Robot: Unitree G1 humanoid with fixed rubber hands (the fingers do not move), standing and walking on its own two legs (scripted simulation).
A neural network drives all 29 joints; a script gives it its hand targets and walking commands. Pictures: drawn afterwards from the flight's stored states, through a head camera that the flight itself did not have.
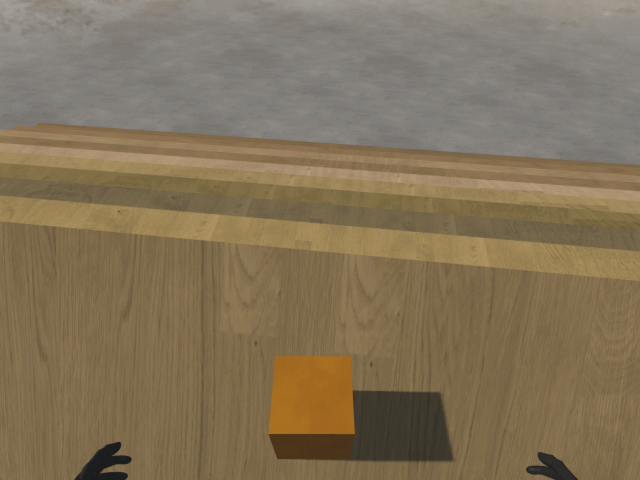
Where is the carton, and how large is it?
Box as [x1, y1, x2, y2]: [268, 356, 354, 458]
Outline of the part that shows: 275,356 268,433 277,458 348,458 354,435 350,356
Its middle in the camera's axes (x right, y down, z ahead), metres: -0.02 +0.47 +1.09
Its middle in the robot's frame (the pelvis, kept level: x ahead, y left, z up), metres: +0.42 +0.04 -0.66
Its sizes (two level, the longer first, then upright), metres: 0.210 0.200 0.250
